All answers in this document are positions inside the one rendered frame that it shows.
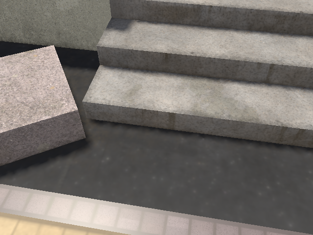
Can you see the stairs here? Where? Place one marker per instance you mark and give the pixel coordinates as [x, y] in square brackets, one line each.
[225, 71]

